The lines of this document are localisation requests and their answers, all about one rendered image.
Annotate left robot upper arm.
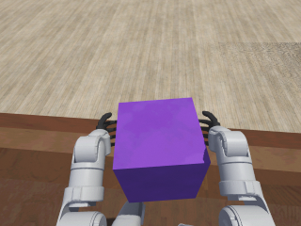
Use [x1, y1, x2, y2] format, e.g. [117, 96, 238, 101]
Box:
[57, 211, 107, 226]

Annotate left robot hand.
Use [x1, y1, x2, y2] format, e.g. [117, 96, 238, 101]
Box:
[96, 112, 118, 147]

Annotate right robot forearm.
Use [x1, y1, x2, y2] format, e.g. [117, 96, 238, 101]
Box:
[208, 125, 276, 226]

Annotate left robot forearm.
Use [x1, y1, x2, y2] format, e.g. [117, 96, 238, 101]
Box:
[56, 129, 111, 226]

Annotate right robot upper arm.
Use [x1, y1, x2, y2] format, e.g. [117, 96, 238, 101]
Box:
[218, 205, 275, 226]

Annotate left robot thigh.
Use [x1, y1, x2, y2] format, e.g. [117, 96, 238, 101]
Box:
[111, 201, 146, 226]

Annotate carton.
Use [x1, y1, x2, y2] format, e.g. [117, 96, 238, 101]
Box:
[112, 97, 211, 203]

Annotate right robot hand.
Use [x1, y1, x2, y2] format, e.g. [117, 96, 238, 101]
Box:
[198, 110, 220, 146]

